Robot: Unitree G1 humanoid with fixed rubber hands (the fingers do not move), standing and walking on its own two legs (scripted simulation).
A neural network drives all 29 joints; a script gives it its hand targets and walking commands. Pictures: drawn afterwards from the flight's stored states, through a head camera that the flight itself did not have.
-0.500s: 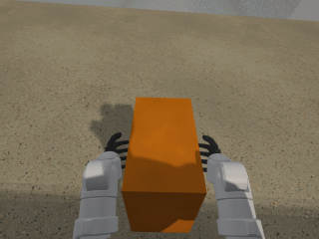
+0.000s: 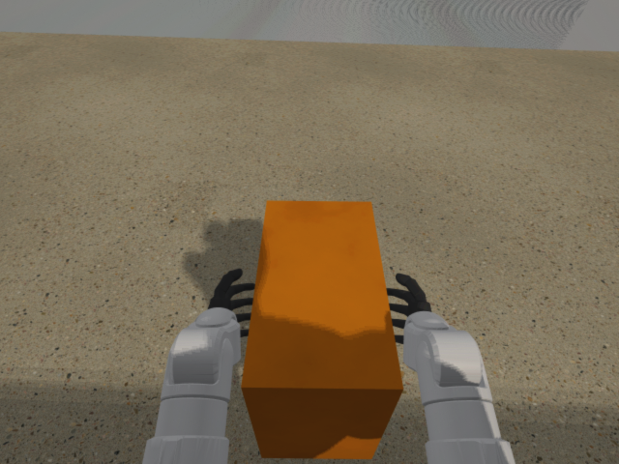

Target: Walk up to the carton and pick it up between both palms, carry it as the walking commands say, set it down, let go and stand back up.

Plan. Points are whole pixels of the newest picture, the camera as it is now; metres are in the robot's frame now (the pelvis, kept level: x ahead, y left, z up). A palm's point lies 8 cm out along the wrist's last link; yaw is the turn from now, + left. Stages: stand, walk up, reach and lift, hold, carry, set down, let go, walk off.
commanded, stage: carry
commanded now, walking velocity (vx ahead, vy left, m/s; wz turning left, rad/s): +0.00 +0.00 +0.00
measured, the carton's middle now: (317, 326) +0.34 +0.00 -0.01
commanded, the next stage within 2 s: hold in 0.66 s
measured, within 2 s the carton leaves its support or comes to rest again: neither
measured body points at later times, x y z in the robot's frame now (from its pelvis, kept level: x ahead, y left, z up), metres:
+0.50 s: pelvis -0.01 -0.01 +0.00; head -0.03 +0.00 +0.45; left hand +0.30 +0.13 +0.04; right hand +0.30 -0.13 +0.05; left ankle +0.04 +0.10 -0.73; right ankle +0.03 -0.10 -0.73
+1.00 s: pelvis +0.00 +0.01 +0.01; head -0.05 +0.02 +0.45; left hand +0.31 +0.14 +0.06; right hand +0.30 -0.12 +0.06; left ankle +0.04 +0.11 -0.73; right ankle +0.03 -0.10 -0.73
